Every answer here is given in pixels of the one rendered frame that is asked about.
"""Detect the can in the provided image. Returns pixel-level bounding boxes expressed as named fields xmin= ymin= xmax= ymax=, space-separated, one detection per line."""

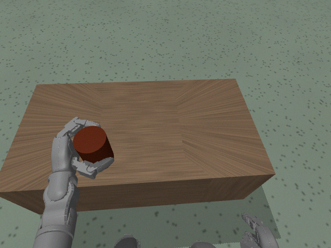
xmin=73 ymin=126 xmax=114 ymax=163

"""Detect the left robot hand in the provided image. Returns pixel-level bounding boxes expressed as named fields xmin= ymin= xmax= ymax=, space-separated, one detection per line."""
xmin=51 ymin=117 xmax=114 ymax=179

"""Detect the right robot hand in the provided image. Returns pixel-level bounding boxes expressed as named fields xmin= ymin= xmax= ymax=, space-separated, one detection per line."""
xmin=240 ymin=213 xmax=279 ymax=248

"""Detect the left robot arm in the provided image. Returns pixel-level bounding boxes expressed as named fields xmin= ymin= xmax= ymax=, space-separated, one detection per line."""
xmin=33 ymin=170 xmax=80 ymax=248

